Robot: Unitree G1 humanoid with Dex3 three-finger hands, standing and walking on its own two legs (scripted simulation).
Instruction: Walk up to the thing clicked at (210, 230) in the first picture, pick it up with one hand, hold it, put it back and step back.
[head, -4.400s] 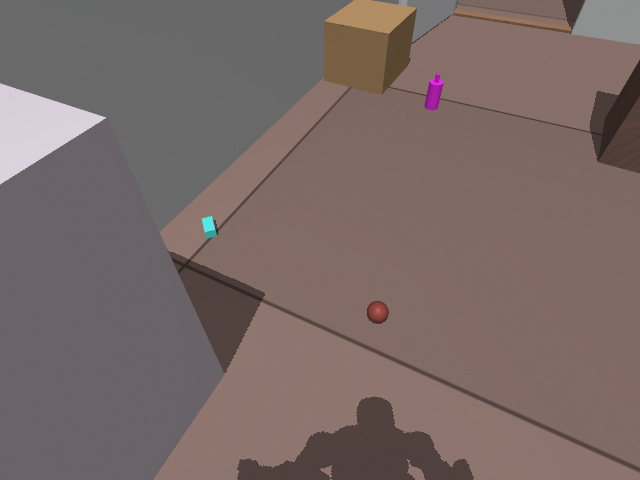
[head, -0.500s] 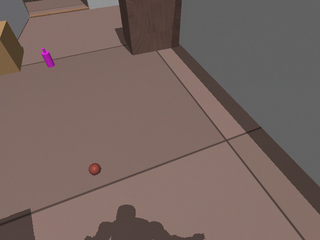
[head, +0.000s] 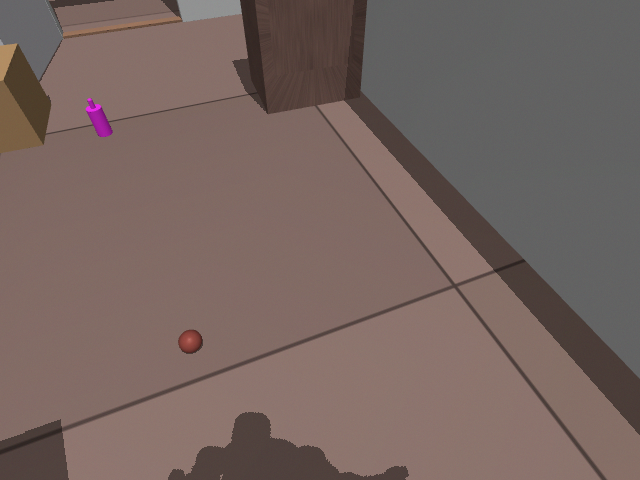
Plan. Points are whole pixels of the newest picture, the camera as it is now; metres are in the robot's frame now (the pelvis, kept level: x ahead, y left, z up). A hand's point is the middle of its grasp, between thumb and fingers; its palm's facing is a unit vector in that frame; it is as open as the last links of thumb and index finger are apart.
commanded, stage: stand
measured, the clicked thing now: out of the picture +0.48 +1.24 -0.76
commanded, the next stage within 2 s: walk up in 1.32 s
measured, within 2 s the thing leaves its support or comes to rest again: neither
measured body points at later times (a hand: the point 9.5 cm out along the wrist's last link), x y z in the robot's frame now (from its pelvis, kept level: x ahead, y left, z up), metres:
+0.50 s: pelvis +0.01 +0.00 +0.00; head +0.03 +0.00 +0.45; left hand +0.09 +0.30 -0.13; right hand +0.09 -0.30 -0.13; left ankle +0.01 +0.13 -0.75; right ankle +0.00 -0.14 -0.75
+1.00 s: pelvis +0.00 +0.00 +0.00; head +0.01 +0.00 +0.45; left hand +0.07 +0.30 -0.13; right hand +0.08 -0.30 -0.13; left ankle +0.01 +0.13 -0.75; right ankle +0.00 -0.14 -0.75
